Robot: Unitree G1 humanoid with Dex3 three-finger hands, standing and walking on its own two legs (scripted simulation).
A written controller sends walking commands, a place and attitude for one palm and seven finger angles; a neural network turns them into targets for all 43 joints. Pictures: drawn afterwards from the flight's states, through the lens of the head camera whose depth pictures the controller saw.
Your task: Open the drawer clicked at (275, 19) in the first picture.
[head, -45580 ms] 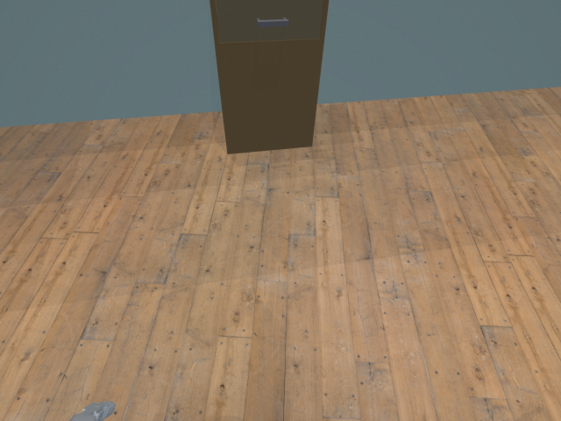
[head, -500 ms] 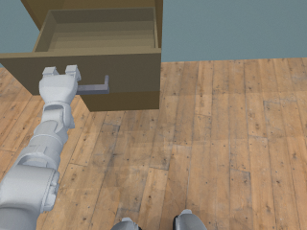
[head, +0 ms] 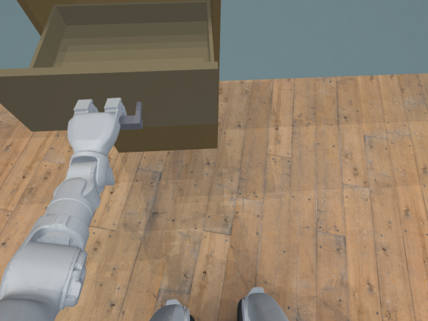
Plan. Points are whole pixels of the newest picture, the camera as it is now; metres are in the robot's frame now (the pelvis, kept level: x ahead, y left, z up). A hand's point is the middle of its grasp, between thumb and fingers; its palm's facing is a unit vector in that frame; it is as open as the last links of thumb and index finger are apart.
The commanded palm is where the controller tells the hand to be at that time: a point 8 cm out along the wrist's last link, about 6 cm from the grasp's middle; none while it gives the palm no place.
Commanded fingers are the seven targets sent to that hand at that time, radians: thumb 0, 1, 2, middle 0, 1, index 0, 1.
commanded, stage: lower the fingers behind the handle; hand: left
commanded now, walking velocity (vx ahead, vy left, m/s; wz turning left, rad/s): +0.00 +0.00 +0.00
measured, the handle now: (111, 115) +0.53 +0.21 +0.00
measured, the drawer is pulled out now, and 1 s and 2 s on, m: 0.29 0.29 0.30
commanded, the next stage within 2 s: close the thumb around the handle in 0.68 s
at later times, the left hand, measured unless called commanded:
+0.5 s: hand (106, 146) +0.46 +0.22 -0.02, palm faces +0.00 -0.02 -1.00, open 14.0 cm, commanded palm +0.44 +0.22 +0.03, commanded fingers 0.00 -0.50 0.30 -0.30 -1.20 -0.30 -1.20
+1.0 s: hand (104, 145) +0.46 +0.22 -0.02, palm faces -0.02 -0.03 -1.00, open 12.6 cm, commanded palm +0.44 +0.22 +0.03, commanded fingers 0.00 0.17 0.59 -0.35 -1.27 -0.35 -1.27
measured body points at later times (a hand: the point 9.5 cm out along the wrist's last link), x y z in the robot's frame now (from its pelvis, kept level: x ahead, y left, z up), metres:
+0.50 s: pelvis +0.00 +0.00 -0.01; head +0.13 -0.01 +0.42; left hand +0.46 +0.21 +0.03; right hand +0.02 -0.29 -0.15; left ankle -0.03 +0.10 -0.68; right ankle +0.02 -0.12 -0.68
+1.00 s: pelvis +0.00 +0.01 -0.01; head +0.12 +0.00 +0.42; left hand +0.46 +0.22 +0.03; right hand +0.01 -0.27 -0.14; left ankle -0.03 +0.10 -0.68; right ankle +0.02 -0.12 -0.68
